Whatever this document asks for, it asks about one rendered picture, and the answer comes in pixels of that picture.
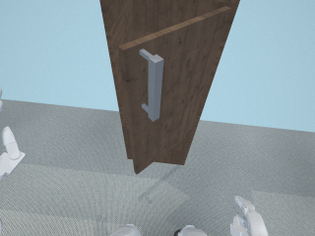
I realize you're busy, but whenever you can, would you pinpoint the handle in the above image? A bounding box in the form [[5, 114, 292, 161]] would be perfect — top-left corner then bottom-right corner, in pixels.
[[139, 48, 164, 122]]

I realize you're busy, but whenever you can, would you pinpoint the right robot hand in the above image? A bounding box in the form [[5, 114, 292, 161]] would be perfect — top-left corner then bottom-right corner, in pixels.
[[229, 196, 269, 236]]

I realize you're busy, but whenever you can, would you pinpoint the left robot hand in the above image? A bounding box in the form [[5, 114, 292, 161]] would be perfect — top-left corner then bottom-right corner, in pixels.
[[0, 87, 26, 181]]

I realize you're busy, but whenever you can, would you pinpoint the right robot shin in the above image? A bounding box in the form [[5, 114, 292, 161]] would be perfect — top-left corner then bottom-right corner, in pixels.
[[182, 225, 195, 230]]

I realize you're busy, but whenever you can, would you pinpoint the left robot thigh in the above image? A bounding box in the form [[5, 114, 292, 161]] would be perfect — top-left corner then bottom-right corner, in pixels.
[[109, 225, 142, 236]]

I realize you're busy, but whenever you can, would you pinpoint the cupboard door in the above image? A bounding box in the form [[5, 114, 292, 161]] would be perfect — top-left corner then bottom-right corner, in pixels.
[[118, 6, 231, 174]]

